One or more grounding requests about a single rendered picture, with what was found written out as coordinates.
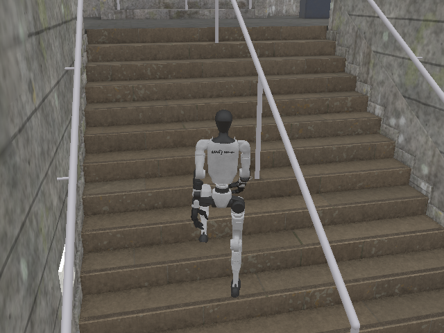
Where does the left robot upper arm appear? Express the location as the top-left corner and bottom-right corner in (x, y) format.
(195, 139), (209, 179)

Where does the right robot hand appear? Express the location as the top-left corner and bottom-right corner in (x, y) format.
(228, 181), (245, 194)

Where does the left robot shin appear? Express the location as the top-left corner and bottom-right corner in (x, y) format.
(200, 206), (209, 235)

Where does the left robot hand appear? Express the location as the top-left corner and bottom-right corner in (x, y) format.
(191, 208), (208, 230)

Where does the right robot upper arm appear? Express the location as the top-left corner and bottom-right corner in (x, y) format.
(238, 140), (250, 178)

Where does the robot head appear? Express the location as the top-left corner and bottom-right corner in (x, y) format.
(212, 110), (235, 144)

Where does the right robot forearm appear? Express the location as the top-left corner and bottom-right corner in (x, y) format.
(238, 169), (250, 187)

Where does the left robot forearm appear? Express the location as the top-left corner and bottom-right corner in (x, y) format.
(191, 169), (203, 208)

